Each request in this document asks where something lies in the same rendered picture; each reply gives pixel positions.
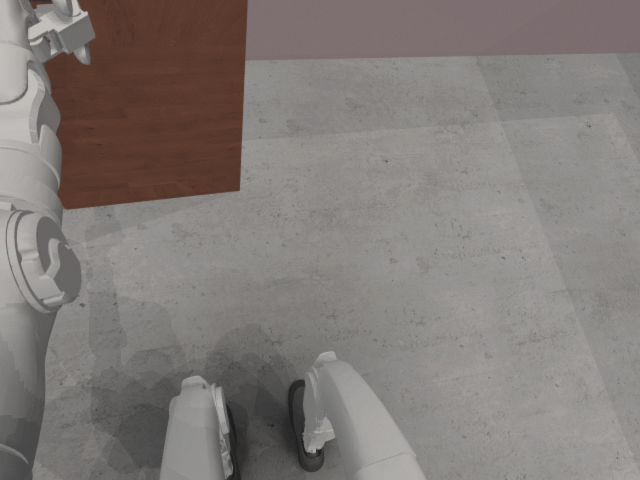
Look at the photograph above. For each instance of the robot left upper arm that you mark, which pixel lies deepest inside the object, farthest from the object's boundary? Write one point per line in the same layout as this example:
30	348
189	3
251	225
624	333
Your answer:
39	273

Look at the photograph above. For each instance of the cabinet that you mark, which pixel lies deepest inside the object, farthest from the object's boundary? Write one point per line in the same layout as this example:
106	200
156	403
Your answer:
158	113

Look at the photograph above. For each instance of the robot right thigh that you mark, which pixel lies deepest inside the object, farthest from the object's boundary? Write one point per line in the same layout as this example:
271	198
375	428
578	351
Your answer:
371	445

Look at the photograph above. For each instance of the robot right foot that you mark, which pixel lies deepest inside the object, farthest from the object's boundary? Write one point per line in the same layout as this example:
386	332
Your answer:
309	461

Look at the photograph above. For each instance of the left robot forearm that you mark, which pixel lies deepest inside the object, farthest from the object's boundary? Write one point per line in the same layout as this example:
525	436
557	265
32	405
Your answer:
30	152

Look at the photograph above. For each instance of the left robot hand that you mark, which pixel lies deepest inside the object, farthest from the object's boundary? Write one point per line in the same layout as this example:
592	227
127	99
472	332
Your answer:
63	23

